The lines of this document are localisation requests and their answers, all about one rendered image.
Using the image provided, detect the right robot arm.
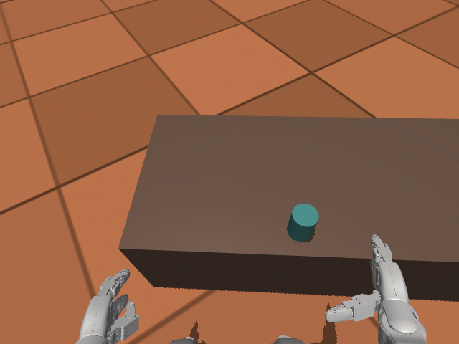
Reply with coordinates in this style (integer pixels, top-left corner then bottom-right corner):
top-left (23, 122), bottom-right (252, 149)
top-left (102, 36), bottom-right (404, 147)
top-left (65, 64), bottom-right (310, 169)
top-left (378, 300), bottom-right (427, 344)

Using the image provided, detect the can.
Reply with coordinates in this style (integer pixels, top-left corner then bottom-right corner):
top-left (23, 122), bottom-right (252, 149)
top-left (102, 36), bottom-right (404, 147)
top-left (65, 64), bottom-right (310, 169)
top-left (287, 204), bottom-right (319, 242)

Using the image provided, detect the right robot hand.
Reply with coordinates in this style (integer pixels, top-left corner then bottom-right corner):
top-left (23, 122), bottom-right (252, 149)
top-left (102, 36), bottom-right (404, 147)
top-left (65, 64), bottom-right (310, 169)
top-left (326, 234), bottom-right (409, 322)

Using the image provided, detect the left robot hand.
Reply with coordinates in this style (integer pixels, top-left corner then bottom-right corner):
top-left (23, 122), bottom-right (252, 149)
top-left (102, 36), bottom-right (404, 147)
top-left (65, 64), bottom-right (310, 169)
top-left (79, 269), bottom-right (139, 344)

